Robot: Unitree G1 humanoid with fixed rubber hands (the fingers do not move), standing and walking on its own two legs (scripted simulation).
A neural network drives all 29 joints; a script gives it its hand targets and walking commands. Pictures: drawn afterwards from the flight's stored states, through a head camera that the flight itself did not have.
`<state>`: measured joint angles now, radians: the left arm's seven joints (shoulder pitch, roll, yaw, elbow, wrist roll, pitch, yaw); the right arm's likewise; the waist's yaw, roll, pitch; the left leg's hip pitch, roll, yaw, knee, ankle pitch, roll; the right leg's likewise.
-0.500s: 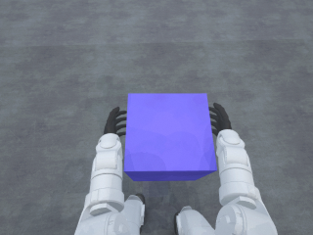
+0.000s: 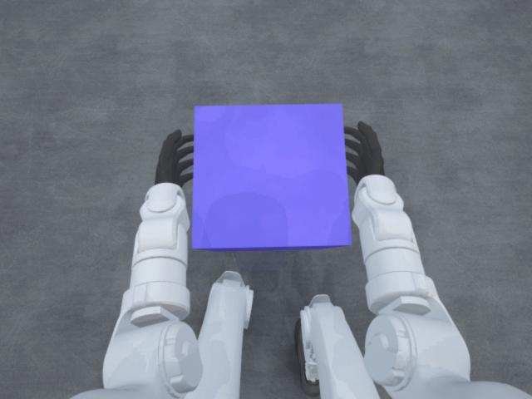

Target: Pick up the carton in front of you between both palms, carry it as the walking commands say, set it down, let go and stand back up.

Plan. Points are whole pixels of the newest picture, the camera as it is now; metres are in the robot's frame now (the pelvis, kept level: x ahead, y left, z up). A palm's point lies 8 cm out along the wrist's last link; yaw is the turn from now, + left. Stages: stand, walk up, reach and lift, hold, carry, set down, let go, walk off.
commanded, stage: set down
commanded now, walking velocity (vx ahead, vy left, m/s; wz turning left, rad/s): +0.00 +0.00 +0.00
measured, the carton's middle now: (268, 191) +0.41 +0.06 -0.15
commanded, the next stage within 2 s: none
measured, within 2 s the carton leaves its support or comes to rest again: rests again in 1.66 s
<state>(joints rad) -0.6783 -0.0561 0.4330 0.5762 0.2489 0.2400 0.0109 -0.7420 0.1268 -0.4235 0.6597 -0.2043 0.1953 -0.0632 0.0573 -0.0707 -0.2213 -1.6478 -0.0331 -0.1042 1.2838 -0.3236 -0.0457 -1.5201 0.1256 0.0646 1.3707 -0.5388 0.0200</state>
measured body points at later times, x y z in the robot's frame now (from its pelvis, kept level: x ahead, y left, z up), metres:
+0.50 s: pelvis -0.03 +0.01 -0.12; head +0.26 +0.05 +0.22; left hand +0.42 +0.24 -0.25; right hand +0.48 -0.06 -0.23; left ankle +0.11 +0.13 -0.58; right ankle +0.03 -0.12 -0.58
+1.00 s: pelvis -0.05 +0.01 -0.21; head +0.30 +0.03 +0.08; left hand +0.43 +0.26 -0.37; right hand +0.50 -0.03 -0.36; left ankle +0.11 +0.13 -0.58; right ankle +0.03 -0.12 -0.58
